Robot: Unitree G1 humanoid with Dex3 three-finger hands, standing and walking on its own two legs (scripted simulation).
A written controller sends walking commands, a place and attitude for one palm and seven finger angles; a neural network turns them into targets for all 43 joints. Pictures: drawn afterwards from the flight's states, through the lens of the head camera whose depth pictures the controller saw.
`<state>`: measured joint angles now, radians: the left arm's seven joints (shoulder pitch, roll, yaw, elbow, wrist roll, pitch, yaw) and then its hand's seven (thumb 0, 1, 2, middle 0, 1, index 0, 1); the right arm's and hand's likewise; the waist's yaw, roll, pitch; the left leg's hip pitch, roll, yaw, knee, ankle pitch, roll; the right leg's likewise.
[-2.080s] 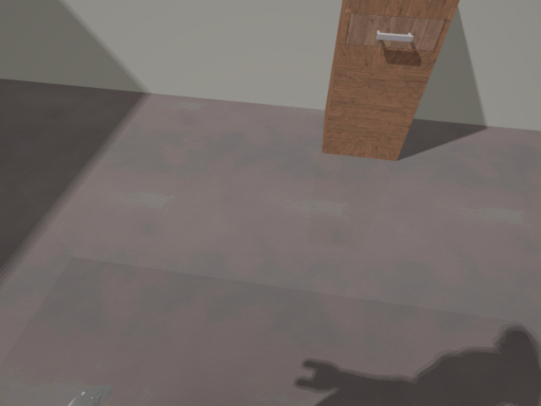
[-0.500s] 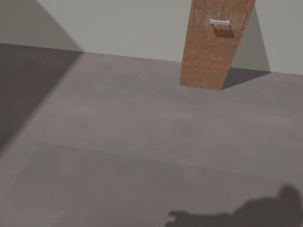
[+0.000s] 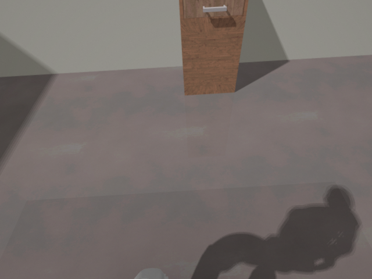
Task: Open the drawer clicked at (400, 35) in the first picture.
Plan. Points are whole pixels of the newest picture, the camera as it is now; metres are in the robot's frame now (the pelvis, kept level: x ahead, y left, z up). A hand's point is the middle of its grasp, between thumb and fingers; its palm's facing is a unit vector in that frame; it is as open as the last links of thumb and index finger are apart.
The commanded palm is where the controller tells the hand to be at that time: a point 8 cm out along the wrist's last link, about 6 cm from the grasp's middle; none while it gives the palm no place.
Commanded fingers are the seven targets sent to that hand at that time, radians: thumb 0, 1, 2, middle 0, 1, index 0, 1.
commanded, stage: walk to a spot facing it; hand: left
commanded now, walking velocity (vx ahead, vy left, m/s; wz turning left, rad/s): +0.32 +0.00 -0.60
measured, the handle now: (214, 8) +1.63 +0.00 -0.06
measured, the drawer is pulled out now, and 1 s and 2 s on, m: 0.00 0.00 0.00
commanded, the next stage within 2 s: turn to face it in 2.00 s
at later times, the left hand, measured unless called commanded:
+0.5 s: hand (106, 257) +0.19 +0.25 -0.18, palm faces -0.16 -0.97 -0.18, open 7.4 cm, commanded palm none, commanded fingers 0.00 0.90 0.90 -0.20 -0.30 -0.20 -0.30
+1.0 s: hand (197, 144) +0.59 +0.03 -0.17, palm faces -0.55 -0.82 -0.14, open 7.4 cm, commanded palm none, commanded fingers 0.00 0.90 0.90 -0.20 -0.30 -0.20 -0.30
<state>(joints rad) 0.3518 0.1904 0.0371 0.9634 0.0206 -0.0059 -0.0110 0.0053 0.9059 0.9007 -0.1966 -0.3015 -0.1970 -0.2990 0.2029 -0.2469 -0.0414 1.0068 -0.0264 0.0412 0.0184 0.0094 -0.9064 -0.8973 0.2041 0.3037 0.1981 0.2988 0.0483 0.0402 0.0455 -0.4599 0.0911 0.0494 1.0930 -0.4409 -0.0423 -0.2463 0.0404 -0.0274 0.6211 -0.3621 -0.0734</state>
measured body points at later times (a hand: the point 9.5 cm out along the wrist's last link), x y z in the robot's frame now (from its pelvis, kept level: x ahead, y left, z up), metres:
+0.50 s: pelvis +0.18 +0.05 +0.00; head +0.21 +0.08 +0.45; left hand +0.20 +0.30 -0.17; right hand +0.26 -0.20 -0.11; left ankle +0.24 +0.14 -0.73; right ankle +0.02 -0.05 -0.65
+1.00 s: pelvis +0.39 -0.03 -0.01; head +0.43 -0.05 +0.43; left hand +0.62 +0.08 -0.16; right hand +0.16 -0.13 -0.14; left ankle +0.26 +0.14 -0.68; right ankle +0.42 -0.13 -0.73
